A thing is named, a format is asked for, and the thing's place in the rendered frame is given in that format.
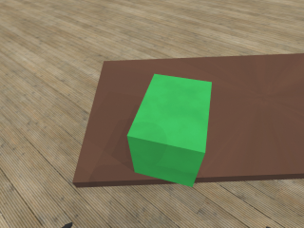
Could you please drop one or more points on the table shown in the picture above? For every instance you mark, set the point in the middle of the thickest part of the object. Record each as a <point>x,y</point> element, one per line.
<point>255,128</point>

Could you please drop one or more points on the carton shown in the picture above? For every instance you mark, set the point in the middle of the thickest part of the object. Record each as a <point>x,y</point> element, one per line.
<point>167,139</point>

